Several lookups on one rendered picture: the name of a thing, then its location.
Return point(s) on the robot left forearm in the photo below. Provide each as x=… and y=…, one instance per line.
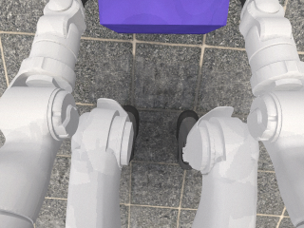
x=55, y=47

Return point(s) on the left robot upper arm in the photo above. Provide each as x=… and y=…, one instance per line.
x=35, y=121

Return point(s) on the robot left foot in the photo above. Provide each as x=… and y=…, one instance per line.
x=134, y=118

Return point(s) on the carton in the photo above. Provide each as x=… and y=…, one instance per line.
x=163, y=16

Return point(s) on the robot right forearm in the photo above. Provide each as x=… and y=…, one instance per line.
x=270, y=47

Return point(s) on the right robot upper arm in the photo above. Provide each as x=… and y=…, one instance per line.
x=276, y=118

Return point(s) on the robot right thigh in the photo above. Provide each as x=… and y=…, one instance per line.
x=221, y=151

